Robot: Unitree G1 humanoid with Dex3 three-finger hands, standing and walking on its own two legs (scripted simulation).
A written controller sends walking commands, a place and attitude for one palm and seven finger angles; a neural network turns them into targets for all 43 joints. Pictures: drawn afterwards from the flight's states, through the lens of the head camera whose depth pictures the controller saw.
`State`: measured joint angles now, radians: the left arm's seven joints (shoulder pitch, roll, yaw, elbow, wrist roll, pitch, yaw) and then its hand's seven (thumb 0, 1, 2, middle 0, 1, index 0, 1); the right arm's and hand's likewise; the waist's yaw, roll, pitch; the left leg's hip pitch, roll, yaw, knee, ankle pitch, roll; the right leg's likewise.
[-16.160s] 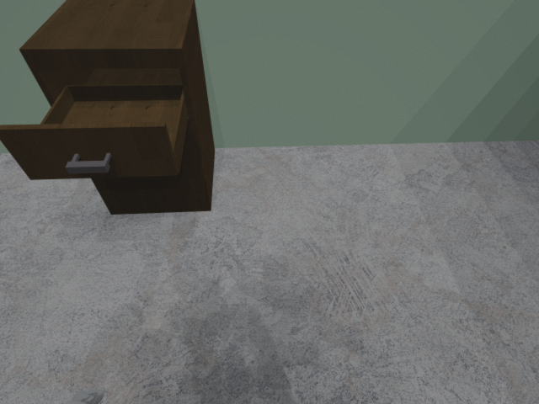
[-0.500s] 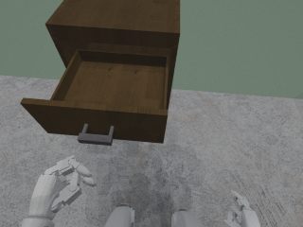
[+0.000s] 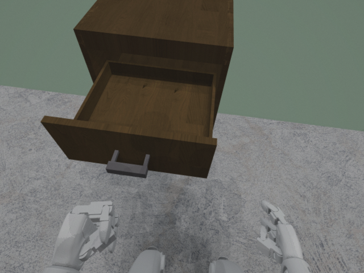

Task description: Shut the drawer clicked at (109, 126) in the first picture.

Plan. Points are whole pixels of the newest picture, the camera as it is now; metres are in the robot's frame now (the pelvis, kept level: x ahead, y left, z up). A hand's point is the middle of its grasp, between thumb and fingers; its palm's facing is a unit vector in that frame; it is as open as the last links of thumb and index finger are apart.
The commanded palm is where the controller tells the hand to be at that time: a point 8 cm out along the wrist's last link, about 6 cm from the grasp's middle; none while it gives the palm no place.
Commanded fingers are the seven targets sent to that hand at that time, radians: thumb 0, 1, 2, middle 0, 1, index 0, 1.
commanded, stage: raise the hand and make a fist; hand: left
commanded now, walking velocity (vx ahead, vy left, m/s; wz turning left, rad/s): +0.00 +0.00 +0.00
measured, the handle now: (129, 162) +0.38 +0.17 -0.05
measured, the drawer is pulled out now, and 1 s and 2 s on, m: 0.30 0.30 0.30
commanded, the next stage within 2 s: bring the fist close to the handle in 0.48 s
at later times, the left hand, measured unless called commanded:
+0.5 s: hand (120, 229) +0.20 +0.13 +0.06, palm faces -0.07 -1.00 -0.04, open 3.3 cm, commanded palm +0.17 +0.19 +0.06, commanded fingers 0.00 0.90 0.90 -1.40 -1.60 -1.40 -1.60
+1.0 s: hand (128, 215) +0.23 +0.13 +0.02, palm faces -0.09 -1.00 -0.03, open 3.3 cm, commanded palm +0.22 +0.18 +0.01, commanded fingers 0.00 0.90 0.90 -1.40 -1.60 -1.40 -1.60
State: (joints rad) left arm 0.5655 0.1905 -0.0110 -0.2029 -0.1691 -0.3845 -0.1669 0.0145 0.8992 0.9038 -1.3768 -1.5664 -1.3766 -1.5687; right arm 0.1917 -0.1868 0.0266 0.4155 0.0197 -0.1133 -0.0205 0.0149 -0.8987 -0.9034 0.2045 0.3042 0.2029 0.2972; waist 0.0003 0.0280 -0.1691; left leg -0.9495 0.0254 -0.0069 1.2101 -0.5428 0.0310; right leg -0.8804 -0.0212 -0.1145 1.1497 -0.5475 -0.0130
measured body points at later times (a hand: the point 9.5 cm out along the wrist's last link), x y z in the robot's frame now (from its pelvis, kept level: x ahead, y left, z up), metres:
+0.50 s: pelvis +0.01 -0.01 +0.00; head +0.07 +0.00 +0.45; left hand +0.20 +0.18 +0.06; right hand +0.19 -0.25 -0.07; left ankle +0.02 +0.10 -0.64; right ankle +0.01 -0.12 -0.64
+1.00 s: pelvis +0.00 -0.02 -0.02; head +0.09 -0.01 +0.42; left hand +0.23 +0.18 +0.02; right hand +0.19 -0.26 -0.10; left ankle +0.02 +0.10 -0.64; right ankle +0.01 -0.12 -0.64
